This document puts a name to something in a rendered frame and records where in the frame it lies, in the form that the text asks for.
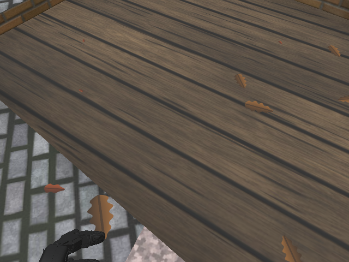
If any robot left hand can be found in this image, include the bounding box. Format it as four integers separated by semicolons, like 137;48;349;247
39;229;105;262

